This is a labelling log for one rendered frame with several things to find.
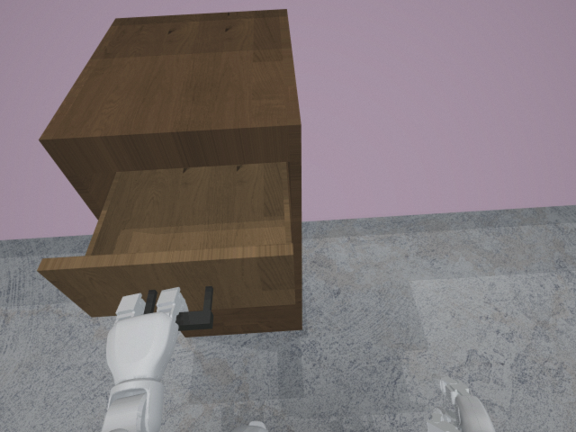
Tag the left robot hand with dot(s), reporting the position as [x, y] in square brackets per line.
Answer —
[140, 345]

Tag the robot left shin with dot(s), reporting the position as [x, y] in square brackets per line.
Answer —
[257, 423]

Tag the cabinet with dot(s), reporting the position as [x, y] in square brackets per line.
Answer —
[188, 90]

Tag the handle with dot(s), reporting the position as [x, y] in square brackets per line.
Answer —
[190, 320]

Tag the drawer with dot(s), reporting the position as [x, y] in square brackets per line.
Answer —
[222, 226]

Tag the right robot hand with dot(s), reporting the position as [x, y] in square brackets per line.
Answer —
[469, 416]

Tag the robot left forearm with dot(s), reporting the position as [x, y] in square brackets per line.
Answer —
[135, 405]

